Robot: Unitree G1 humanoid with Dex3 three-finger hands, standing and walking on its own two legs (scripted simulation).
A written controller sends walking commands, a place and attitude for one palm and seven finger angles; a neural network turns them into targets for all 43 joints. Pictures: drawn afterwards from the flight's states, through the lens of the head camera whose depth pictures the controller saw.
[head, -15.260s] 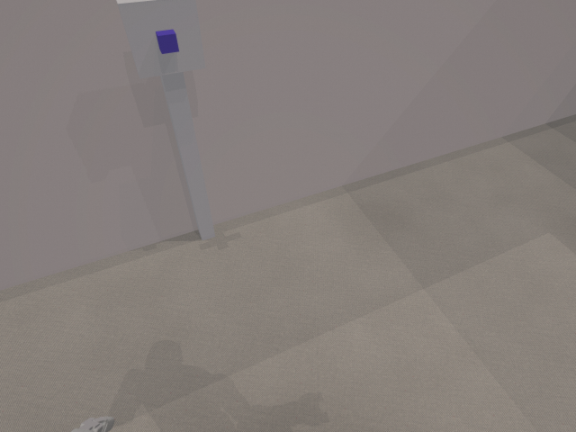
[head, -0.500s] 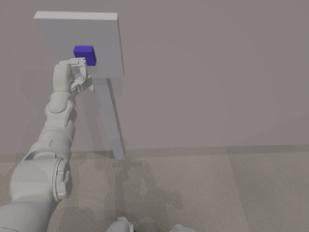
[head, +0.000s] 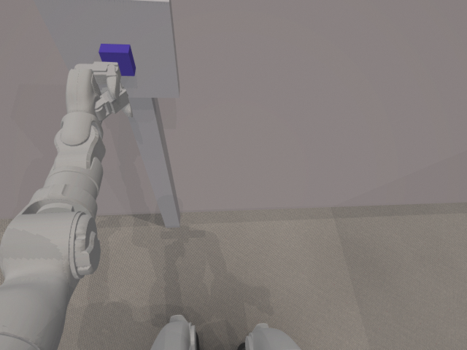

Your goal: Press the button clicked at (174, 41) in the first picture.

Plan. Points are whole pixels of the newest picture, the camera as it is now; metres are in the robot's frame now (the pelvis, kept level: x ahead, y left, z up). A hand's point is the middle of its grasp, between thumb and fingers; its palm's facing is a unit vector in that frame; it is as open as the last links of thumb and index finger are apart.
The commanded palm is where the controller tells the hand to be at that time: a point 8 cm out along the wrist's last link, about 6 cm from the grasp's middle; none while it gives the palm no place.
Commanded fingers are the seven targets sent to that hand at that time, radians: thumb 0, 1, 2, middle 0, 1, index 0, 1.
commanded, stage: pull the fist back off the button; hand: left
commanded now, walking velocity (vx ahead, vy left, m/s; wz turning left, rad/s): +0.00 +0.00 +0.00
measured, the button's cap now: (118, 57) +0.56 +0.16 +0.15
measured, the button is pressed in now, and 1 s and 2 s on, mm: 8 0 0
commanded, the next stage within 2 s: draw the hand back to the body in 1.12 s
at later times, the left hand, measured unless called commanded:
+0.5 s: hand (126, 101) +0.50 +0.15 +0.11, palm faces +0.06 -1.00 -0.02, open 3.4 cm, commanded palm +0.48 +0.17 +0.11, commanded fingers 0.00 0.90 0.90 -1.30 -1.50 -1.30 -1.50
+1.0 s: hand (126, 136) +0.43 +0.15 +0.10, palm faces +0.03 -1.00 -0.02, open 3.1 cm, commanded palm +0.40 +0.19 +0.11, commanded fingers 0.00 0.90 0.90 -1.30 -1.50 -1.30 -1.50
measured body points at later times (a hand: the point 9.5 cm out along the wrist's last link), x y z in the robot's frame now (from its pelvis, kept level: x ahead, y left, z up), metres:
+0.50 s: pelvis +0.01 +0.00 +0.00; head +0.09 +0.02 +0.44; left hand +0.49 +0.21 +0.11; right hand +0.02 -0.26 -0.11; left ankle +0.07 +0.09 -0.69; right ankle +0.00 -0.10 -0.69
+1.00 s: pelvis +0.04 -0.01 +0.02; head +0.08 -0.01 +0.47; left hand +0.43 +0.20 +0.11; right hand +0.14 -0.26 -0.09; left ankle +0.07 +0.09 -0.69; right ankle +0.00 -0.10 -0.69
